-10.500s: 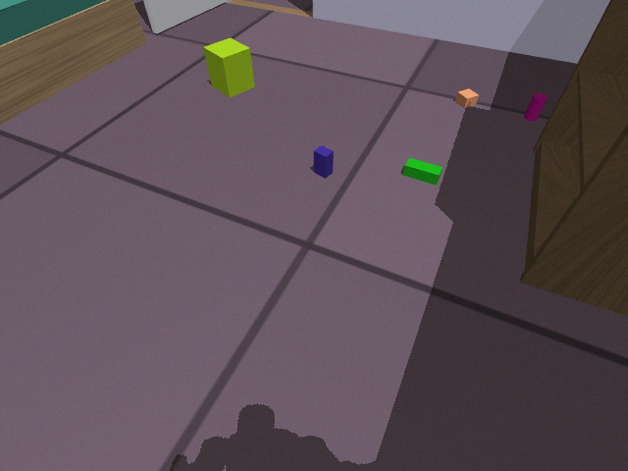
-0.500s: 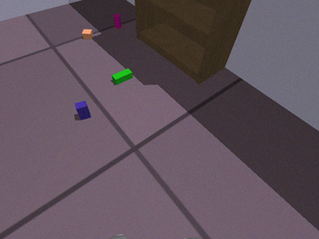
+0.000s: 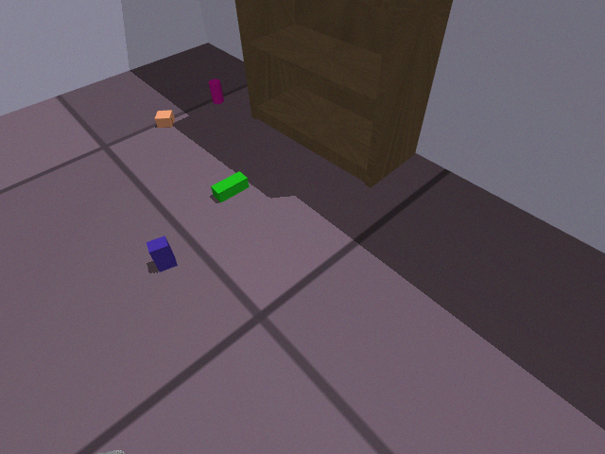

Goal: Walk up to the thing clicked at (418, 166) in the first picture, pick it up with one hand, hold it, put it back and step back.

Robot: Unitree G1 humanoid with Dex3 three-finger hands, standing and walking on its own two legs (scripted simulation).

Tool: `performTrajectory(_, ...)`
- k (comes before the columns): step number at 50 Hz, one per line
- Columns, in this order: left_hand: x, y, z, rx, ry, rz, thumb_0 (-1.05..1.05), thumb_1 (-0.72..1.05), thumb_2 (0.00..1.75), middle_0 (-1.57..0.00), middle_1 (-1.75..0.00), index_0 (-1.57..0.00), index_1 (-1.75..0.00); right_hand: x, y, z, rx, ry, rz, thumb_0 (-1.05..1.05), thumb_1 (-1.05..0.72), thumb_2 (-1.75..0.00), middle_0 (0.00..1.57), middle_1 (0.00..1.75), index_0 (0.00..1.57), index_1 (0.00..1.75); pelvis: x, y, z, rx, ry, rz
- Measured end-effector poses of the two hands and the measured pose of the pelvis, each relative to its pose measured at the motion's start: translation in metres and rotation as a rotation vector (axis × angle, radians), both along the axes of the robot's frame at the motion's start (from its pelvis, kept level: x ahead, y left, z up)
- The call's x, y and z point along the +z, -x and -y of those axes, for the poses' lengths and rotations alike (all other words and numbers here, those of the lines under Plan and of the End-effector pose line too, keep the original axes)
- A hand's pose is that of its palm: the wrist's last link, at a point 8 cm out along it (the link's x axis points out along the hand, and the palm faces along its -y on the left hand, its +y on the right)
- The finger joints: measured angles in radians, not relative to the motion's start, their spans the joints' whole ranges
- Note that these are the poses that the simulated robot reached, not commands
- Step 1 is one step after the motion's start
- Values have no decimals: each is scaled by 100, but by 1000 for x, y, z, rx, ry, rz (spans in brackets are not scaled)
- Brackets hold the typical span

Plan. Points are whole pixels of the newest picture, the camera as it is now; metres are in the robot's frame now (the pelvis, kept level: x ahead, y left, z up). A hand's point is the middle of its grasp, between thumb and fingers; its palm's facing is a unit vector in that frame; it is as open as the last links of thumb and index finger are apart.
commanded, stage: walk up
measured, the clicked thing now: (230, 186) +1.43 +0.34 -0.74
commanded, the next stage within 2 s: stand in 0.12 s
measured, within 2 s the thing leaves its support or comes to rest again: neither
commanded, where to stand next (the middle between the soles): +0.06 +0.00 m, yaw +3 degrees
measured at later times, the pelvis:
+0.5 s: pelvis +0.00 +0.01 +0.01, yaw +0 degrees
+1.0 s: pelvis -0.01 +0.01 +0.01, yaw +1 degrees
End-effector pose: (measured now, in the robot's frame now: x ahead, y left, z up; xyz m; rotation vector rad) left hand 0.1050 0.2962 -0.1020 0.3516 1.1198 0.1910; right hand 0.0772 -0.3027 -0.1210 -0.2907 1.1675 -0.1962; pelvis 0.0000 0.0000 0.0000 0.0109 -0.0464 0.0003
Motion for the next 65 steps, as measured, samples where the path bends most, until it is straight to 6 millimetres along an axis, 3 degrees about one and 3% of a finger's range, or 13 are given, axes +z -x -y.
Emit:
performTrajectory(8, -3, -7, 4, -15, 22, -31, 0, 90, 90, -20, -30, -21, -30, 10, 14, 7, -41, 31, -45, 0, -90, -89, 20, 30, 21, 30, 6, -1, -2, -9, 1, -3)
performTrajectory(16, -5, -3, 4, -10, 38, -56, 0, 90, 90, -20, -30, -21, -30, 15, 15, 1, -42, 30, -69, 0, -90, -89, 20, 30, 21, 30, 11, 1, -4, 3, 7, -8)
performTrajectory(31, -1, 29, -10, 37, 22, -83, 0, 90, 90, -20, -30, -20, -30, 14, -3, -17, -5, -3, -24, 0, -90, -89, 20, 30, 21, 30, 13, 7, -9, 12, 8, 2)
performTrajectory(44, -5, 55, -13, 56, 26, -122, 0, 90, 90, -20, -30, -20, -30, 15, 7, -18, -4, 3, -51, 0, -90, -89, 20, 30, 21, 30, 14, 11, -11, 20, 10, 1)
performTrajectory(65, -5, 46, -14, 44, 30, -104, 0, 90, 90, -20, -30, -20, -30, 14, 12, -20, -7, 6, -71, 0, -90, -89, 20, 30, 21, 30, 13, 7, -14, 28, 9, -1)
